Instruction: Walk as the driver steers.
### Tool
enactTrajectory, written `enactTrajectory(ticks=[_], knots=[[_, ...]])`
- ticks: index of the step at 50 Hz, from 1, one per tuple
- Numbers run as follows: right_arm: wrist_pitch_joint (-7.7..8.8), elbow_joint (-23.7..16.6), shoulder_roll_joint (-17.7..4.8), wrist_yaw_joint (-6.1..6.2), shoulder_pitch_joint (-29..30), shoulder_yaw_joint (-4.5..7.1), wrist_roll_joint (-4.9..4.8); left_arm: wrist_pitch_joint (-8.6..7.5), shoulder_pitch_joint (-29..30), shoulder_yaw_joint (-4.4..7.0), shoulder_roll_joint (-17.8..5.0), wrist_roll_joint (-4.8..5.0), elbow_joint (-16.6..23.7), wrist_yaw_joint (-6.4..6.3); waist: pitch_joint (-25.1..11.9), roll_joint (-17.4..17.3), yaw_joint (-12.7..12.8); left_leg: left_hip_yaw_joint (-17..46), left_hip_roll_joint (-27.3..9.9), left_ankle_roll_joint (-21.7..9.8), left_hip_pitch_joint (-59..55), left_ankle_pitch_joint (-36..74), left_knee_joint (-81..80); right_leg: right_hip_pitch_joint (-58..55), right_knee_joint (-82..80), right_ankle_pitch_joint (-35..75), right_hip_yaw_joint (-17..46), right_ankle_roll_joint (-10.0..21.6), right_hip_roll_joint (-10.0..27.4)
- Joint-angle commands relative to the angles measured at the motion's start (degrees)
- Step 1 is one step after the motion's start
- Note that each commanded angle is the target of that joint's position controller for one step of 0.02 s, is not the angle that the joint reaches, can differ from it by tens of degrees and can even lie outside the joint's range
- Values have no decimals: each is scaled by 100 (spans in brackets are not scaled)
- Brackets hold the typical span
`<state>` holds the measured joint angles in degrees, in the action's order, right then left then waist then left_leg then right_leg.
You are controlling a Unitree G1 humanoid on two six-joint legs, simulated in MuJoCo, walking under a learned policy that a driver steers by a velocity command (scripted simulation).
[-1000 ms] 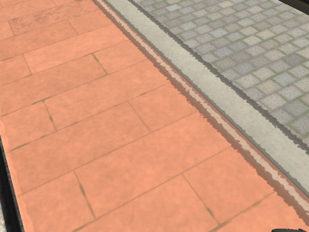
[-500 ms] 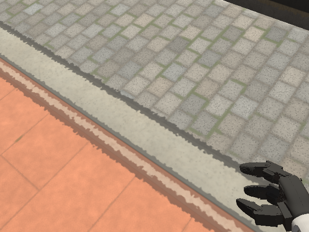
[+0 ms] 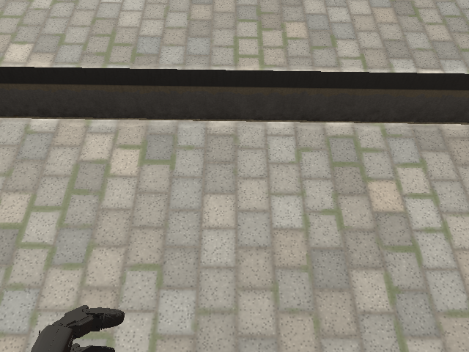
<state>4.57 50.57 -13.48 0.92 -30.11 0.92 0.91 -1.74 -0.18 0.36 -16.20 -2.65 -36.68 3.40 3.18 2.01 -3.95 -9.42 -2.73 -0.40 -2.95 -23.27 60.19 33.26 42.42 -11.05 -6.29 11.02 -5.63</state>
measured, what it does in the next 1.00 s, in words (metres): walks ahead, turning left: left foot, then right foot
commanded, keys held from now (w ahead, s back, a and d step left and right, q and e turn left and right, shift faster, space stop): w+q+shift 0.80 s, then w+e+shift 0.20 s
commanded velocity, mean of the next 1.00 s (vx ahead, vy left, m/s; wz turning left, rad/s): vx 1.00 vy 0.00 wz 0.55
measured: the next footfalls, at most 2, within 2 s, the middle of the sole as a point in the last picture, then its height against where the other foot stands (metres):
left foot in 0.40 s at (179, 301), level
right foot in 0.84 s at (166, 169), level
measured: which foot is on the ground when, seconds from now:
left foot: up 0.00-0.38, down 0.40-0.84, up 0.86-1.00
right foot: down 0.00-0.38, up 0.40-0.82, down 0.84-1.00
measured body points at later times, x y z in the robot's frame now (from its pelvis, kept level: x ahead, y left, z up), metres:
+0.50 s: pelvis +0.49 +0.10 +0.01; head +0.51 +0.10 +0.46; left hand +0.52 +0.37 -0.10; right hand +0.63 -0.16 -0.11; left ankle +0.55 +0.12 -0.69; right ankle +0.33 -0.07 -0.54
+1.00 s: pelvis +0.95 +0.25 +0.04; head +0.96 +0.26 +0.49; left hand +0.80 +0.50 -0.08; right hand +1.25 +0.12 -0.05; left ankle +0.83 +0.28 -0.59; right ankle +1.03 +0.16 -0.69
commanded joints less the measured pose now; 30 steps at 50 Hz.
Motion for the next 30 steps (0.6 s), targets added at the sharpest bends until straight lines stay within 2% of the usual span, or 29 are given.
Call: enactTrajectory(ticks=[1, 2, 3, 4, 5, 6, 7, 8, 9, 10, 12, 14, 16, 17, 18, 19, 20, 21, 22, 23, 24, 25, 27, 28, 30], knots=[[145, -1128, -1119, 29, 639, 149, -183, 77, -2356, 619, -1466, 12, -226, -315, -2530, -243, 1263, 1349, 83, -364, 4729, 110, 3640, -5845, -2050, -389, 4600, 1017, 2505], [129, -1108, -984, -20, 815, 118, -178, -3, -2075, 542, -1218, 2, -444, -382, -1166, -428, 904, 1281, -95, -344, 4820, 496, 3095, -4503, -2543, -814, 3937, 816, 2401], [73, -1037, -838, -57, 967, 77, -61, -129, -1862, 477, -960, -41, -517, -381, -600, -822, 660, 1362, -300, -328, 4567, 592, 2638, -3523, -2734, -562, 3480, 644, 2241], [-59, -876, -722, -106, 738, 54, 2, -254, -1740, 418, -800, -56, -534, -392, -344, -867, 401, 1455, -418, -300, 4125, 641, 2390, -2781, -2881, -98, 2939, 530, 2137], [-203, -736, -607, -173, 565, 51, 55, -354, -1814, 344, -576, 11, -659, -369, -149, -778, 224, 1516, -534, -267, 3776, 636, 2093, -2216, -3066, 163, 2443, 342, 1966], [-296, -711, -512, -236, 558, 53, 57, -438, -1802, 321, -503, 74, -748, -337, -59, -548, 97, 1539, -596, -236, 3777, 621, 1797, -2004, -3262, 89, 2071, 213, 1849], [-347, -749, -471, -275, 829, 61, 42, -519, -1815, 312, -442, 122, -829, -296, 166, -443, 109, 1507, -663, -234, 3967, 804, 1478, -1911, -3446, 372, 1638, 57, 1709], [-362, -845, -462, -294, 1258, 71, 4, -581, -1893, 289, -358, 139, -891, -250, 359, -365, 217, 1370, -617, -284, 4156, 1150, 1130, -1943, -3558, 1169, 1092, -222, 1451], [-357, -992, -367, -311, 1580, 39, -29, -621, -1881, 292, -409, 137, -918, -220, 428, -98, 243, 1214, -561, -314, 4288, 1519, 710, -1973, -3691, 1671, 682, -316, 1326], [-320, -1049, -331, -328, 1844, 27, -55, -658, -1894, 274, -326, 155, -951, -200, 496, -91, 304, 1035, -494, -374, 4279, 1974, 240, -2032, -3730, 2247, 252, -482, 1088], [-251, -1084, -254, -399, 2079, -14, -114, -701, -1885, 240, -348, 170, -992, -210, 315, -89, 350, 516, -266, -503, 3921, 2804, -674, -2289, -3813, 3099, -326, -729, 880], [-201, -1198, -217, -460, 2455, -61, -82, -741, -2096, 221, -485, 200, -1072, -288, 362, -71, 441, 144, -65, -663, 3696, 3216, -1518, -2803, -3860, 4415, -565, -823, 1102], [-194, -1139, -409, -489, 2364, -15, -34, -692, -2221, 262, -755, 172, -1096, -439, 27, 222, 324, -175, 363, -789, 3294, 3229, -1970, -3611, -3341, 6264, -701, -979, 1293], [-216, -1031, -597, -481, 1989, 38, -28, -604, -2167, 314, -948, 115, -1056, -529, -261, 431, 75, -235, 588, -845, 2921, 2901, -2016, -3934, -2777, 7185, -707, -1047, 1413], [-245, -844, -835, -456, 1299, 129, -34, -485, -2010, 372, -1125, 52, -985, -604, -646, 562, -334, -262, 830, -910, 2233, 2484, -1952, -4025, -1832, 7899, -688, -1080, 1523], [-271, -532, -1118, -414, 178, 265, -28, -363, -1663, 429, -1284, -8, -853, -644, -1098, 593, -925, -95, 962, -1063, 1145, 2049, -1874, -3711, -398, 8062, -618, -1062, 1618], [-292, -195, -1385, -334, -1044, 431, -9, -272, -1234, 471, -1385, -20, -726, -639, -1407, 345, -1574, 468, 790, -1370, -104, 1669, -2291, -2876, 1720, 6957, -551, -992, 1491], [-332, -96, -1499, -232, -873, 516, -104, -311, -1065, 303, -702, -74, -733, -470, -875, -665, -1219, 1088, 453, -1539, -565, 1398, -2245, -1320, 3942, 917, -428, -915, 484], [-403, -281, -1974, -191, -206, 613, 22, -428, -1636, 102, -40, 44, -138, -384, -1174, -2066, -89, 3859, -575, -2537, -1732, 1871, -2635, 1126, 5731, -1839, 357, -1222, -86], [-412, -560, -1896, -163, 36, 645, 22, -586, -1555, 13, -311, 45, 134, -364, -1764, -1353, -226, 5611, -1119, -2913, -2031, 185, -4165, 1845, 5661, -1511, 1217, -1094, 129], [-394, -573, -1453, -115, 204, 573, 24, -674, -1193, 21, -584, 10, 102, -345, -961, -287, -132, 5488, -1094, -2549, -1182, -443, -4745, 1887, 4953, -973, 1327, -1004, 496], [-364, -512, -1192, -104, 382, 514, 18, -667, -1097, 26, -615, -9, 71, -343, -378, 287, 188, 4952, -905, -2231, -160, -102, -4805, 1523, 4247, -728, 1248, -1023, 755], [-196, -521, -1072, -63, 535, 432, -45, -409, -1045, -41, -501, -183, 118, -330, 83, 440, 551, 4026, -362, -2019, 1217, 871, -4816, 914, 3597, -862, 1171, -1227, 1019], [-121, -531, -1020, -72, 560, 395, -73, -280, -1015, -79, -436, -205, 151, -314, 186, 377, 638, 3689, -143, -1975, 1743, 1048, -4893, 691, 3207, -937, 1076, -1319, 1124], [3, -579, -1162, -82, 563, 424, -125, -178, -361, -143, -372, -177, 470, -258, 390, 160, 523, 3163, 217, -1902, 2426, 1903, -5126, 393, 2093, -492, 726, -1439, 1179]])
Velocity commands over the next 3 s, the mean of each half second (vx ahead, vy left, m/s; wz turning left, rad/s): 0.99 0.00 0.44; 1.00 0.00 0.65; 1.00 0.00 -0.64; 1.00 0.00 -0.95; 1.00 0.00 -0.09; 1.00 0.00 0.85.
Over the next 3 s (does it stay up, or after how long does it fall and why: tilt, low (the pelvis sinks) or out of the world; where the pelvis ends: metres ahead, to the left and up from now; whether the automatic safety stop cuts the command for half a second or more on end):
stays up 2.79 0.55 0.01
